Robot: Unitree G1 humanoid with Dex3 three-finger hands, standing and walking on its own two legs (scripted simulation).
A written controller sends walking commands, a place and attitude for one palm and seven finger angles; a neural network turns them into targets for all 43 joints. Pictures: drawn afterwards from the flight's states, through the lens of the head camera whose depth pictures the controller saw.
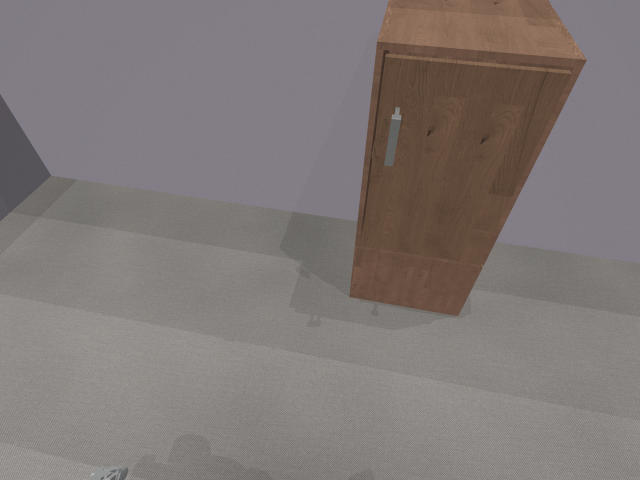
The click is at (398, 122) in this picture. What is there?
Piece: cupboard door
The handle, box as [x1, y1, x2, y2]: [384, 107, 401, 166]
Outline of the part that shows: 399,107 396,107 395,114 392,114 384,165 392,166 401,115 398,114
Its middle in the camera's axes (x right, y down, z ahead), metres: +0.17 -0.24 +0.91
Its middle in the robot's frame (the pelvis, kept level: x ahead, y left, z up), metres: +0.85 -0.12 -0.02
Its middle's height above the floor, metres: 0.75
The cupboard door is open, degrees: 0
